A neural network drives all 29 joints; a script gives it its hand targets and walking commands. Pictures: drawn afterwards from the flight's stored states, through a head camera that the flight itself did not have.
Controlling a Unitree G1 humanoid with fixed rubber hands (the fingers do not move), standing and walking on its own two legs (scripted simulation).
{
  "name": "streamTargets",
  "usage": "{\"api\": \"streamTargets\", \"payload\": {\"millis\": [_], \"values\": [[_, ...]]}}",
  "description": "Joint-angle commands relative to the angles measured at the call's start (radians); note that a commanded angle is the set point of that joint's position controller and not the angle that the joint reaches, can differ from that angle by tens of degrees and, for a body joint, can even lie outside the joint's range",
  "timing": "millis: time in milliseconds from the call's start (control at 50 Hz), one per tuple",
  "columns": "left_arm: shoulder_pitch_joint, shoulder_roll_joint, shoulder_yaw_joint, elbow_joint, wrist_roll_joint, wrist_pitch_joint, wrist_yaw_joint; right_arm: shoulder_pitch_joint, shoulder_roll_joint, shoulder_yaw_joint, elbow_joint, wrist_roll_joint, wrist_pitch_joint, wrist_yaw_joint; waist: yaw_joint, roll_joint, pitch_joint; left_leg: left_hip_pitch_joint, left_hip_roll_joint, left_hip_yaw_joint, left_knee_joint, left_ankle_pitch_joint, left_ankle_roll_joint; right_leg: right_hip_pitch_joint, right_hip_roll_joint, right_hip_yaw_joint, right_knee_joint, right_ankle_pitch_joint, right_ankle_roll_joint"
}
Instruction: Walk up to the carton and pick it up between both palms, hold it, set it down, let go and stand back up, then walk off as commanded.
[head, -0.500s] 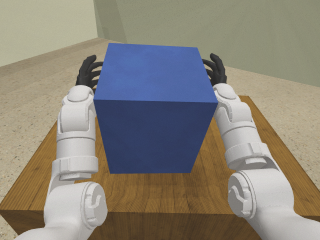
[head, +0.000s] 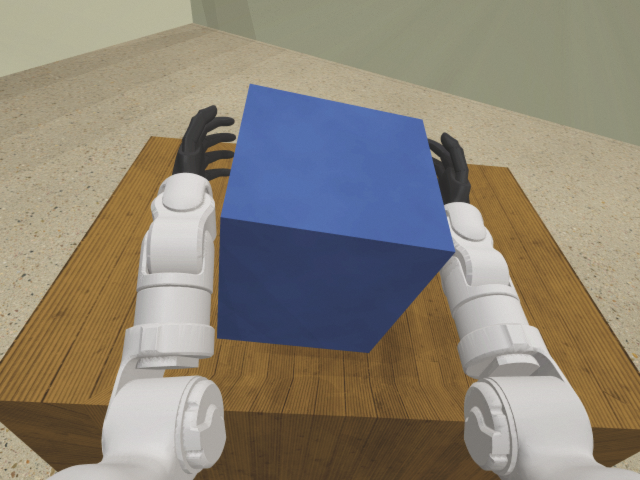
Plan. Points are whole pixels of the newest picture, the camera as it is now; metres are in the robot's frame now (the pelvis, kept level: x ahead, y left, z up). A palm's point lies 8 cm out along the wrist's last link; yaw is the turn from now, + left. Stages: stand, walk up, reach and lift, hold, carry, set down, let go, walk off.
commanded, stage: set down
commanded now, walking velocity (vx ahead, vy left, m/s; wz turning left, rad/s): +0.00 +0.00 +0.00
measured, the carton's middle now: (315, 233) +0.39 +0.02 +0.14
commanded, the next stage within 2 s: none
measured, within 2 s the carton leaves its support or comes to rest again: neither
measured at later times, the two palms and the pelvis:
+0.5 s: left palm (174, 203) +0.38 +0.19 +0.19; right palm (423, 206) +0.41 -0.11 +0.18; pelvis +0.00 +0.00 +0.00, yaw +0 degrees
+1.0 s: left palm (183, 219) +0.39 +0.18 +0.15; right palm (414, 219) +0.43 -0.11 +0.14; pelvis +0.01 +0.00 +0.00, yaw +0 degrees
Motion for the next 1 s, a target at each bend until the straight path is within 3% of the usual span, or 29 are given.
{"api": "streamTargets", "payload": {"millis": [0, 40, 100, 120, 180, 240, 300, 420, 540, 580, 600, 680, 760, 840, 900, 980], "values": [[-0.402, -0.535, -0.304, -0.098, -0.044, 0.011, -0.124, -0.747, 0.424, 0.378, -0.208, 0.036, -0.064, 0.119, 0.083, 0.097, -0.420, 0.320, -0.076, 0.073, -0.036, 0.371, -0.010, 0.220, 0.062, -0.017, -0.109, 0.189, 0.041], [-0.418, -0.540, -0.303, -0.106, -0.053, -0.005, -0.123, -0.762, 0.439, 0.378, -0.220, 0.032, -0.071, 0.124, 0.092, 0.094, -0.437, 0.303, -0.077, 0.073, -0.038, 0.371, -0.008, 0.224, 0.059, -0.012, -0.108, 0.188, 0.043], [-0.452, -0.550, -0.337, -0.142, -0.063, -0.032, -0.110, -0.785, 0.458, 0.399, -0.231, 0.028, -0.093, 0.133, 0.106, 0.133, -0.489, 0.322, -0.076, 0.073, -0.025, 0.411, -0.025, 0.208, 0.065, -0.017, -0.101, 0.195, 0.033], [-0.501, -0.568, -0.371, -0.163, -0.084, -0.047, -0.102, -0.804, 0.461, 0.395, -0.232, 0.028, -0.100, 0.138, 0.088, 0.151, -0.525, 0.343, -0.071, 0.063, -0.015, 0.428, -0.032, 0.174, 0.066, -0.022, -0.098, 0.187, 0.032], [-0.505, -0.583, -0.395, -0.156, -0.103, -0.076, -0.082, -0.848, 0.466, 0.410, -0.265, 0.018, -0.122, 0.147, 0.110, 0.153, -0.573, 0.338, -0.070, 0.061, -0.003, 0.438, -0.035, 0.144, 0.070, -0.021, -0.107, 0.167, 0.025], [-0.492, -0.589, -0.390, -0.126, -0.093, -0.089, -0.070, -0.841, 0.460, 0.383, -0.235, -0.011, -0.131, 0.159, 0.121, 0.142, -0.562, 0.335, -0.061, 0.064, -0.014, 0.415, -0.036, 0.121, 0.072, -0.028, -0.112, 0.123, 0.021], [-0.483, -0.582, -0.364, -0.073, -0.080, -0.093, -0.069, -0.798, 0.423, 0.308, -0.146, -0.051, -0.128, 0.169, 0.098, 0.135, -0.484, 0.308, -0.056, 0.069, -0.042, 0.338, -0.034, 0.103, 0.067, -0.032, -0.122, 0.069, 0.019], [-0.454, -0.556, -0.302, 0.021, -0.054, -0.090, -0.074, -0.722, 0.385, 0.195, -0.010, -0.114, -0.115, 0.202, 0.097, 0.120, -0.374, 0.257, -0.049, 0.076, -0.094, 0.213, -0.022, 0.089, 0.053, -0.027, -0.132, -0.021, 0.016], [-0.495, -0.563, -0.291, 0.028, -0.053, -0.124, -0.066, -0.744, 0.410, 0.169, 0.013, -0.129, -0.145, 0.221, 0.113, 0.139, -0.438, 0.232, -0.051, 0.079, -0.089, 0.233, -0.028, 0.082, 0.051, -0.023, -0.116, 0.008, 0.012], [-0.527, -0.594, -0.323, 0.005, -0.070, -0.151, -0.049, -0.786, 0.427, 0.188, -0.019, -0.120, -0.174, 0.224, 0.118, 0.151, -0.519, 0.255, -0.047, 0.074, -0.065, 0.303, -0.037, 0.067, 0.057, -0.028, -0.108, 0.058, 0.009], [-0.525, -0.603, -0.327, 0.001, -0.070, -0.159, -0.042, -0.808, 0.443, 0.210, -0.035, -0.113, -0.185, 0.224, 0.142, 0.163, -0.546, 0.256, -0.049, 0.078, -0.056, 0.330, -0.037, 0.058, 0.057, -0.024, -0.107, 0.067, 0.009], [-0.511, -0.626, -0.361, -0.001, -0.071, -0.192, -0.011, -0.813, 0.447, 0.236, -0.060, -0.116, -0.216, 0.224, 0.154, 0.177, -0.609, 0.294, -0.040, 0.073, -0.021, 0.439, -0.049, 0.031, 0.067, -0.029, -0.111, 0.112, -0.003], [-0.425, -0.597, -0.302, 0.068, -0.041, -0.176, -0.017, -0.761, 0.415, 0.215, -0.008, -0.130, -0.202, 0.223, 0.165, 0.125, -0.466, 0.258, -0.038, 0.088, -0.049, 0.376, -0.029, 0.043, 0.061, -0.025, -0.125, 0.076, 0.004], [-0.409, -0.564, -0.248, 0.100, -0.035, -0.165, -0.038, -0.719, 0.409, 0.190, 0.041, -0.144, -0.177, 0.222, 0.156, 0.070, -0.402, 0.223, -0.043, 0.100, -0.070, 0.328, -0.009, 0.065, 0.054, -0.020, -0.124, 0.064, 0.020], [-0.408, -0.573, -0.247, 0.093, -0.038, -0.170, -0.045, -0.708, 0.414, 0.179, 0.045, -0.149, -0.179, 0.217, 0.140, 0.071, -0.419, 0.210, -0.044, 0.096, -0.064, 0.350, -0.013, 0.076, 0.052, -0.020, -0.116, 0.102, 0.022], [-0.450, -0.598, -0.272, 0.073, -0.049, -0.204, -0.033, -0.728, 0.440, 0.189, 0.046, -0.155, -0.200, 0.221, 0.151, 0.105, -0.510, 0.235, -0.041, 0.090, -0.038, 0.416, -0.028, 0.038, 0.056, -0.023, -0.111, 0.133, 0.012]]}}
